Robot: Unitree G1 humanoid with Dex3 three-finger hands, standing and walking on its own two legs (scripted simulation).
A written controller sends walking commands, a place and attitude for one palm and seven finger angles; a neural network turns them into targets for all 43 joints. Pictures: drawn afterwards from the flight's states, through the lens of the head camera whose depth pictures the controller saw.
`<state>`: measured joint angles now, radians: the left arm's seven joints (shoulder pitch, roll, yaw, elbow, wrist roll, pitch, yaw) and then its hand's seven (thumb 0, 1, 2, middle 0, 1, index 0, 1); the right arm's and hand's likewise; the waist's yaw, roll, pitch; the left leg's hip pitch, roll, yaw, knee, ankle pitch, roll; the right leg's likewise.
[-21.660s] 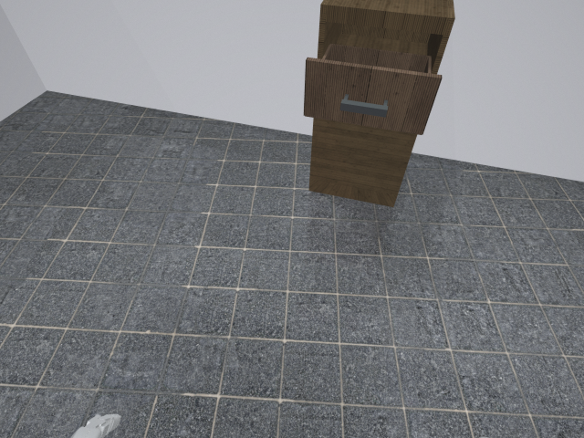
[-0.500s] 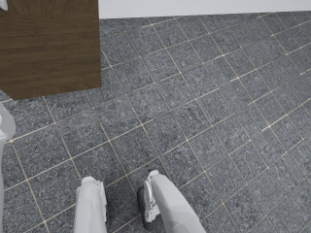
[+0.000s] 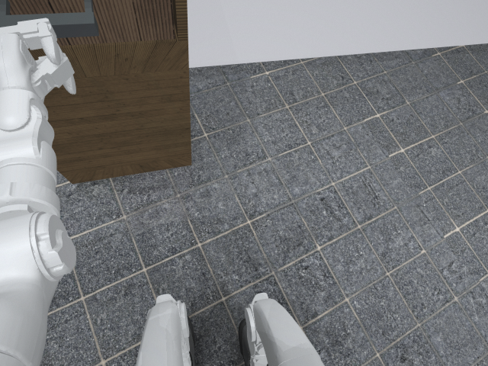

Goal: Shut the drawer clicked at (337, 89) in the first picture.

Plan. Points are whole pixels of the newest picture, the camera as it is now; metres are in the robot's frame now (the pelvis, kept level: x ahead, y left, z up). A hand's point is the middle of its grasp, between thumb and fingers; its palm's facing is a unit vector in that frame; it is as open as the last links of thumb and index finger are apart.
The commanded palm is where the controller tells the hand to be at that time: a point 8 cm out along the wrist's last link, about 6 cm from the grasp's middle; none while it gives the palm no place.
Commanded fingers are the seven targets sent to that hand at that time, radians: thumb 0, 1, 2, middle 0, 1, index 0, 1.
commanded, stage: draw the hand back to the body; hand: left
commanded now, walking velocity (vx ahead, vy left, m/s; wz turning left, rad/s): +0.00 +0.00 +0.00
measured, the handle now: (48, 15) +0.65 +0.24 +0.05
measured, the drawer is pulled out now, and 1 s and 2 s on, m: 0.00 0.00 0.00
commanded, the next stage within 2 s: step back with the hand held close in 1.48 s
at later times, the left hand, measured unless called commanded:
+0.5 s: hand (5, 99) +0.43 +0.22 +0.14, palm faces +0.17 -0.98 -0.04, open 3.3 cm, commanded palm +0.39 +0.26 +0.14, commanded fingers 0.00 0.90 0.90 -1.40 -1.60 -1.40 -1.60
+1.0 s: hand out of the picture +0.28 +0.23 +0.22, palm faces +0.35 -0.90 -0.27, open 3.2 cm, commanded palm +0.23 +0.27 +0.24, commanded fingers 0.00 0.90 0.90 -1.40 -1.60 -1.40 -1.60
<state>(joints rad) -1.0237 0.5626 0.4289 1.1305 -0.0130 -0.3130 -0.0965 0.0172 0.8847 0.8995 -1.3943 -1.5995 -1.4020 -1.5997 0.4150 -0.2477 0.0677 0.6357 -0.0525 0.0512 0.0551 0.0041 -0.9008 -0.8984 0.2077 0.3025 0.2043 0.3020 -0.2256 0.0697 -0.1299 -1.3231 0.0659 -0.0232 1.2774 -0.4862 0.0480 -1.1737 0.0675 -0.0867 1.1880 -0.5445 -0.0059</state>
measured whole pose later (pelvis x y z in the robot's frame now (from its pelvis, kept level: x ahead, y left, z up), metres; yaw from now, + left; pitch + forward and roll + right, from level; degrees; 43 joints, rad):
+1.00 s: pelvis +0.03 -0.01 +0.12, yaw +4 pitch -1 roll -1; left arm 0.14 0.32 0.15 -0.02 -0.09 -0.05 0.10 0.01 0.89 0.90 -1.40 -1.60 -1.40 -1.60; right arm 0.16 -0.24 0.06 0.55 0.05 0.03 -0.09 0.01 -0.90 -0.90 0.21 0.30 0.20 0.30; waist 0.03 0.06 -0.02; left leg -0.27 -0.01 0.03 0.53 -0.25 0.03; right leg -0.16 0.01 -0.03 0.49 -0.32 -0.01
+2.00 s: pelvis +0.02 +0.00 +0.12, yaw +4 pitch +1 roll -1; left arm 0.65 0.41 0.34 -0.55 -0.08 -0.15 0.10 0.01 0.88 0.89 -1.40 -1.60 -1.41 -1.60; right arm 0.18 -0.24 -0.02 0.54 0.01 0.06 -0.08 0.01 -0.90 -0.90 0.20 0.30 0.20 0.30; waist 0.01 0.05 0.03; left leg -0.28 -0.01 0.05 0.43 -0.18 0.04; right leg -0.18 0.01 -0.01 0.40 -0.25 0.01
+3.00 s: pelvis -0.17 +0.01 +0.11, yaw +4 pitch +2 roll +0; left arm 0.65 0.42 0.39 -0.61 -0.05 -0.24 0.11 0.01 0.88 0.90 -1.40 -1.60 -1.41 -1.60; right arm 0.16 -0.19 -0.03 0.59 0.00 -0.02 -0.04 0.01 -0.90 -0.90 0.21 0.30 0.20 0.30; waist 0.02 -0.04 -0.04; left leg -0.63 -0.03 0.04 1.03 -0.33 -0.03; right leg -0.28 0.02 0.04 0.56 -0.32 -0.02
